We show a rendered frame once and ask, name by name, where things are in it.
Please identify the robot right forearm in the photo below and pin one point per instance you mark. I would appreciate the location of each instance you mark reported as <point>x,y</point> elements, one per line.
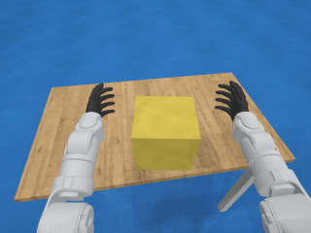
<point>272,177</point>

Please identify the robot right hand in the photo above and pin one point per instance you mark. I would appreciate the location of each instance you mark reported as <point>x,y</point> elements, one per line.
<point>237,103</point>

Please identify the table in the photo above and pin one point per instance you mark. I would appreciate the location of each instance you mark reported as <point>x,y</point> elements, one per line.
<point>217,152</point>

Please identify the robot left forearm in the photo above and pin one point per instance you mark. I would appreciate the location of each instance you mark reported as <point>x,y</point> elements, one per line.
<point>75,177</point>

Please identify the robot right upper arm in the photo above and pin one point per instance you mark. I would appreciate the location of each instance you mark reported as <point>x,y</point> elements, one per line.
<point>286,214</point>

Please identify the robot left hand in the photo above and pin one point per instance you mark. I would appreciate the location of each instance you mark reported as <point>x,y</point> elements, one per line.
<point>95,99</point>

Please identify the robot left upper arm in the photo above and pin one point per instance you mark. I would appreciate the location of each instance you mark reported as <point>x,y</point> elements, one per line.
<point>68,217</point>

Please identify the carton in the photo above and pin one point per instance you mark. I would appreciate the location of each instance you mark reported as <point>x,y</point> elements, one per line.
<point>165,133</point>

